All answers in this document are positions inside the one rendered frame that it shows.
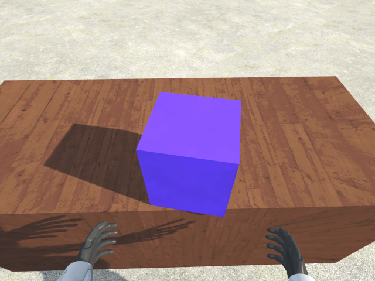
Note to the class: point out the carton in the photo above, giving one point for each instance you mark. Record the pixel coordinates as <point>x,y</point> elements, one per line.
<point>189,152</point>

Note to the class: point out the left robot hand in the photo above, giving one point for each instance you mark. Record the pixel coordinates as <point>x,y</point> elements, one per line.
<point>89,251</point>

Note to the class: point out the pedestal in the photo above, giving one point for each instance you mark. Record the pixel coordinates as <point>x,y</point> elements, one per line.
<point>68,161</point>

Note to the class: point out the right robot hand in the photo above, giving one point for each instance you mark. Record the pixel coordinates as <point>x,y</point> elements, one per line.
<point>292,259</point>

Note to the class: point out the robot left forearm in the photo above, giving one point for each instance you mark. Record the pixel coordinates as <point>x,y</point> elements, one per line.
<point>78,271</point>

